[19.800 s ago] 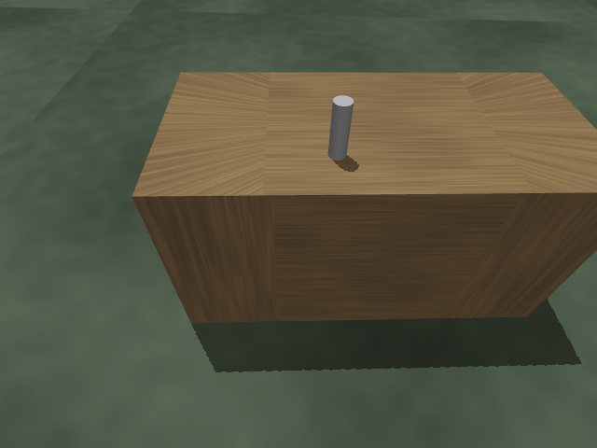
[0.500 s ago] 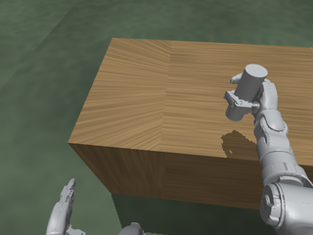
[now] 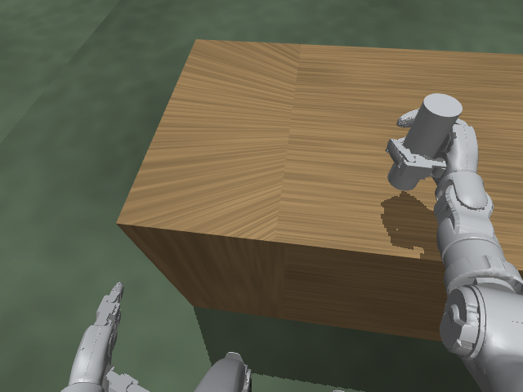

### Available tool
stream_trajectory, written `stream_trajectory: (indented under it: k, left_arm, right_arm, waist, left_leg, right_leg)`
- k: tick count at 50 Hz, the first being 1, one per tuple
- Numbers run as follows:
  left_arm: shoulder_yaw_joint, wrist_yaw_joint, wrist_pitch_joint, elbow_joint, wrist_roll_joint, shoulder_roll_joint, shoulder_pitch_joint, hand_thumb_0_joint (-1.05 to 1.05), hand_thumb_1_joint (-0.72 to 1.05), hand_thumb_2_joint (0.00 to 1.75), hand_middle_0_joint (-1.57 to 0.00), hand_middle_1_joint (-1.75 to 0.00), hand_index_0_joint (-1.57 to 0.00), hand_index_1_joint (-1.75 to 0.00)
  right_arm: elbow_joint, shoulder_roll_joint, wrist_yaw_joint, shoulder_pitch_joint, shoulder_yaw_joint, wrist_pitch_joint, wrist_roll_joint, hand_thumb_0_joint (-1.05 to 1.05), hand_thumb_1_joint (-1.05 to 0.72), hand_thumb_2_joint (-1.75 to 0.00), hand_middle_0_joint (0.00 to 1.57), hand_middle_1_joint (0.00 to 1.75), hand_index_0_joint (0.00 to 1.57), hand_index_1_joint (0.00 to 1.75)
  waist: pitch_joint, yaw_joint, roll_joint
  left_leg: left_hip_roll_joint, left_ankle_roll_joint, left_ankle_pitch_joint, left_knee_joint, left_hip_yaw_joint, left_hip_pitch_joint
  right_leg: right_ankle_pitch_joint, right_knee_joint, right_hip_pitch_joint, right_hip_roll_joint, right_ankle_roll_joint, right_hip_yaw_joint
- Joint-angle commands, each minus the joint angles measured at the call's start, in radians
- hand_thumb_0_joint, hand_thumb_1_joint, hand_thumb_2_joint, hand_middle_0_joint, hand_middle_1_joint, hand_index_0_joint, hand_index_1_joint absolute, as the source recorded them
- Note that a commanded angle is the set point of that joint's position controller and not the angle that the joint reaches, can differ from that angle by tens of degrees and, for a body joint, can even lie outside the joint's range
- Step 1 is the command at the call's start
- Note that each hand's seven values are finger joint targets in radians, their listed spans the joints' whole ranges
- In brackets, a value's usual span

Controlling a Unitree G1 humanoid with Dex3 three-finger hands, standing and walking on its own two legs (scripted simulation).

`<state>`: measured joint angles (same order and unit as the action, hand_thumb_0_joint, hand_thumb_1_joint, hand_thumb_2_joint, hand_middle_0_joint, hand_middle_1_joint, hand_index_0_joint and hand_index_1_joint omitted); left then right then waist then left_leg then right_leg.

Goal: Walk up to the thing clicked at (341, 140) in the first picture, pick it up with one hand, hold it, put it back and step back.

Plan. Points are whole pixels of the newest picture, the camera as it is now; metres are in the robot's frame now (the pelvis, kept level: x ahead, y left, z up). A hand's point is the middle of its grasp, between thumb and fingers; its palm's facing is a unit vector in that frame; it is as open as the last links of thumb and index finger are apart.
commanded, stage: lower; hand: right
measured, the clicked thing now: (419, 147) +0.49 -0.16 +0.08
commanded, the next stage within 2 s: loosen in 0.86 s
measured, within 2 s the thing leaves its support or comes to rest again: rests again in 0.68 s
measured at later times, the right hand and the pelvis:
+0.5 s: hand (397, 163) +0.50 -0.14 +0.03, palm faces +0.01 +1.00 +0.01, open 6.4 cm; pelvis -0.02 +0.00 -0.03, yaw +0 degrees
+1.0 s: hand (394, 168) +0.50 -0.14 +0.00, palm faces +0.02 +1.00 +0.02, open 6.4 cm; pelvis -0.02 +0.00 -0.05, yaw +0 degrees
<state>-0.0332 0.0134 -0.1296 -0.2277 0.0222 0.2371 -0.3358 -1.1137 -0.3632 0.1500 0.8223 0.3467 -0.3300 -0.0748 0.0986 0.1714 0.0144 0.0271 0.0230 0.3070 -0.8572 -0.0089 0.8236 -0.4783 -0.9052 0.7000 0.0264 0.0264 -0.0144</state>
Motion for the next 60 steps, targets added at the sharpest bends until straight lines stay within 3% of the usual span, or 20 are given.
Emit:
stream_trajectory:
  k: [1, 6, 9, 11, 14, 15, 16, 20, 22, 27, 28, 35, 37, 40, 42, 44, 48, 57, 58, 60]
  left_arm:
    - [-0.091, 0.005, -0.058, 0.224, 0.000, 0.149, -0.016, 0.00, -0.56, 0.06, -0.05, -0.04, -0.05, -0.05]
    - [-0.098, 0.003, -0.058, 0.241, 0.009, 0.157, -0.028, 0.00, -0.57, 0.06, -0.05, -0.05, -0.05, -0.05]
    - [-0.064, -0.002, -0.059, 0.296, 0.012, 0.126, -0.016, 0.00, -0.56, 0.06, -0.05, -0.05, -0.05, -0.05]
    - [-0.091, 0.001, -0.051, 0.232, 0.016, 0.146, -0.089, 0.00, -0.56, 0.06, -0.05, -0.05, -0.05, -0.05]
    - [-0.085, 0.001, -0.057, 0.335, 0.019, 0.157, -0.014, 0.00, -0.56, 0.06, -0.05, -0.05, -0.04, -0.05]
    - [-0.074, 0.001, -0.054, 0.306, 0.021, 0.143, -0.037, 0.00, -0.56, 0.06, -0.05, -0.05, -0.05, -0.05]
    - [-0.070, -0.002, -0.048, 0.289, 0.022, 0.135, -0.063, 0.00, -0.56, 0.06, -0.05, -0.05, -0.05, -0.05]
    - [-0.067, -0.003, -0.049, 0.281, 0.030, 0.135, -0.102, 0.00, -0.55, 0.05, -0.05, -0.05, -0.05, -0.05]
    - [-0.068, -0.005, -0.054, 0.350, 0.029, 0.139, -0.051, 0.00, -0.55, 0.05, -0.05, -0.04, -0.05, -0.05]
    - [-0.085, -0.006, -0.050, 0.355, 0.032, 0.148, -0.089, 0.00, -0.55, 0.05, -0.05, -0.05, -0.05, -0.05]
    - [-0.066, -0.009, -0.050, 0.379, 0.035, 0.140, -0.070, 0.00, -0.55, 0.05, -0.05, -0.04, -0.05, -0.05]
    - [-0.116, -0.002, -0.049, 0.418, 0.037, 0.185, -0.083, 0.00, -0.57, 0.06, -0.05, -0.04, -0.04, -0.05]
    - [-0.087, -0.009, -0.044, 0.362, 0.037, 0.151, -0.108, 0.00, -0.56, 0.06, -0.05, -0.04, -0.04, -0.05]
    - [-0.091, -0.005, -0.053, 0.443, 0.038, 0.160, -0.046, 0.00, -0.57, 0.06, -0.05, -0.04, -0.04, -0.05]
    - [-0.090, -0.009, -0.043, 0.377, 0.034, 0.150, -0.124, 0.00, -0.56, 0.06, -0.05, -0.04, -0.04, -0.05]
    - [-0.073, -0.012, -0.048, 0.442, 0.036, 0.144, -0.054, 0.00, -0.57, 0.06, -0.05, -0.04, -0.04, -0.05]
    - [-0.091, -0.016, -0.036, 0.385, 0.040, 0.146, -0.133, 0.00, -0.57, 0.06, -0.05, -0.04, -0.04, -0.05]
    - [-0.104, -0.014, -0.024, 0.472, 0.035, 0.172, -0.076, 0.00, -0.53, 0.03, -0.06, -0.05, -0.06, -0.04]
    - [-0.084, -0.016, -0.019, 0.438, 0.037, 0.147, -0.092, 0.00, -0.53, 0.03, -0.06, -0.05, -0.06, -0.04]
    - [-0.106, -0.011, -0.025, 0.507, 0.033, 0.174, -0.058, 0.00, -0.55, 0.05, -0.05, -0.04, -0.05, -0.05]
  right_arm:
    - [0.244, -0.223, 0.010, 0.500, 0.034, -0.106, -0.009, 0.00, -0.57, -1.25, 1.32, 1.35, 1.33, 1.35]
    - [0.234, -0.260, 0.004, 0.520, 0.060, -0.120, -0.001, 0.00, -0.58, -1.26, 1.33, 1.35, 1.33, 1.35]
    - [0.247, -0.239, -0.002, 0.546, 0.049, -0.134, 0.001, 0.00, -0.58, -1.27, 1.34, 1.37, 1.34, 1.37]
    - [0.215, -0.259, -0.006, 0.519, 0.063, -0.132, 0.009, 0.00, -0.58, -1.28, 1.35, 1.38, 1.35, 1.38]
    - [0.245, -0.282, -0.016, 0.562, 0.077, -0.143, 0.018, 0.00, -0.56, -1.30, 1.36, 1.40, 1.37, 1.40]
    - [0.234, -0.246, -0.015, 0.582, 0.046, -0.144, 0.017, 0.00, -0.57, -1.29, 1.36, 1.40, 1.36, 1.40]
    - [0.178, -0.263, -0.020, 0.541, 0.072, -0.144, 0.019, 0.00, -0.57, -1.31, 1.37, 1.41, 1.37, 1.41]
    - [0.153, -0.253, -0.018, 0.543, 0.059, -0.151, 0.032, 0.00, -0.57, -1.31, 1.37, 1.41, 1.38, 1.42]
    - [0.198, -0.293, -0.023, 0.571, 0.080, -0.160, 0.037, 0.00, -0.57, -1.31, 1.37, 1.42, 1.38, 1.42]
    - [0.136, -0.250, -0.028, 0.552, 0.062, -0.158, 0.041, 0.00, -0.57, -1.31, 1.37, 1.42, 1.38, 1.42]
    - [0.154, -0.270, -0.031, 0.552, 0.071, -0.163, 0.046, 0.00, -0.57, -1.32, 1.38, 1.42, 1.38, 1.42]
    - [0.210, -0.306, -0.038, 0.581, 0.092, -0.171, 0.050, 0.00, -0.54, -1.31, 1.37, 1.42, 1.38, 1.42]
    - [0.141, -0.253, -0.033, 0.521, 0.072, -0.163, 0.047, 0.00, -0.55, -1.32, 1.38, 1.43, 1.39, 1.43]
    - [0.204, -0.277, -0.037, 0.589, 0.084, -0.177, 0.050, 0.00, -0.54, -1.32, 1.38, 1.43, 1.39, 1.44]
    - [0.115, -0.259, -0.030, 0.505, 0.079, -0.167, 0.048, 0.00, -0.56, -1.32, 1.39, 1.43, 1.39, 1.43]
    - [0.178, -0.288, -0.034, 0.559, 0.086, -0.178, 0.058, 0.00, -0.57, -1.34, 1.40, 1.45, 1.41, 1.45]
    - [0.109, -0.269, -0.033, 0.509, 0.084, -0.172, 0.063, 0.00, -0.56, -1.34, 1.40, 1.45, 1.41, 1.45]
    - [0.145, -0.307, -0.030, 0.537, 0.101, -0.161, 0.068, 0.00, -0.07, -0.71, 1.22, 0.97, 1.22, 0.98]
    - [0.055, -0.271, -0.029, 0.486, 0.085, -0.151, 0.072, 0.00, -0.03, -0.65, 1.20, 0.93, 1.19, 0.93]
    - [0.159, -0.301, -0.026, 0.558, 0.096, -0.160, 0.068, 0.00, 0.12, -0.59, 1.11, 0.85, 1.10, 0.85]
  waist:
    - [0.497, 0.019, -0.070]
    - [0.525, 0.025, -0.103]
    - [0.561, 0.026, -0.112]
    - [0.551, 0.034, -0.139]
    - [0.610, 0.039, -0.117]
    - [0.559, 0.047, -0.126]
    - [0.530, 0.037, -0.119]
    - [0.523, 0.063, -0.138]
    - [0.564, 0.045, -0.141]
    - [0.521, 0.080, -0.132]
    - [0.556, 0.065, -0.151]
    - [0.634, 0.082, -0.191]
    - [0.548, 0.082, -0.188]
    - [0.646, 0.088, -0.169]
    - [0.530, 0.099, -0.150]
    - [0.599, 0.082, -0.182]
    - [0.531, 0.097, -0.178]
    - [0.577, 0.092, -0.170]
    - [0.528, 0.100, -0.162]
    - [0.603, 0.103, -0.165]
  left_leg:
    - [-0.022, -0.032, -0.325, 0.021, 0.004, -0.336]
    - [-0.022, -0.032, -0.285, -0.010, 0.003, -0.292]
    - [-0.022, -0.031, -0.275, -0.027, 0.003, -0.312]
    - [-0.024, -0.034, -0.299, -0.045, 0.005, -0.272]
    - [-0.026, -0.031, -0.273, -0.050, 0.009, -0.279]
    - [-0.029, -0.033, -0.246, -0.051, 0.015, -0.247]
    - [-0.027, -0.033, -0.219, -0.054, 0.010, -0.244]
    - [-0.034, -0.034, -0.231, -0.072, 0.015, -0.193]
    - [-0.029, -0.033, -0.229, -0.079, 0.007, -0.220]
    - [-0.038, -0.033, -0.177, -0.090, 0.022, -0.152]
    - [-0.034, -0.035, -0.180, -0.096, 0.016, -0.175]
    - [-0.038, -0.040, -0.243, -0.130, 0.023, -0.167]
    - [-0.042, -0.043, -0.221, -0.137, 0.031, -0.115]
    - [-0.036, -0.041, -0.269, -0.147, 0.021, -0.185]
    - [-0.037, -0.039, -0.241, -0.140, 0.022, -0.157]
    - [-0.037, -0.040, -0.244, -0.150, 0.021, -0.152]
    - [-0.038, -0.042, -0.225, -0.161, 0.020, -0.109]
    - [-0.036, -0.038, -0.158, -0.154, 0.024, -0.125]
    - [-0.039, -0.041, -0.148, -0.161, 0.030, -0.093]
    - [-0.037, -0.038, -0.183, -0.161, 0.025, -0.123]
  right_leg:
    - [0.365, 0.063, -0.072, -0.028, -0.024, 0.016]
    - [0.320, 0.025, -0.028, -0.029, -0.024, 0.014]
    - [0.300, 0.009, -0.003, -0.029, -0.023, 0.016]
    - [0.335, -0.009, -0.003, -0.028, -0.020, 0.016]
    - [0.311, -0.021, 0.001, -0.022, -0.022, 0.008]
    - [0.290, -0.019, 0.018, -0.021, -0.021, 0.008]
    - [0.251, -0.020, 0.064, -0.025, -0.023, 0.010]
    - [0.277, -0.045, 0.059, -0.022, -0.022, 0.008]
    - [0.265, -0.055, 0.070, -0.023, -0.022, 0.010]
    - [0.222, -0.062, 0.093, -0.018, -0.024, 0.001]
    - [0.220, -0.065, 0.100, -0.018, -0.022, 0.003]
    - [0.308, -0.100, 0.051, -0.014, -0.015, -0.001]
    - [0.317, -0.099, 0.082, -0.011, -0.010, -0.009]
    - [0.318, -0.118, 0.091, -0.013, -0.016, 0.000]
    - [0.272, -0.117, 0.156, -0.018, -0.019, 0.003]
    - [0.305, -0.119, 0.111, -0.015, -0.015, 0.000]
    - [0.271, -0.132, 0.162, -0.016, -0.018, 0.002]
    - [0.199, -0.123, 0.173, -0.014, -0.021, -0.007]
    - [0.201, -0.125, 0.189, -0.012, -0.020, -0.008]
    - [0.231, -0.135, 0.155, -0.011, -0.022, -0.009]
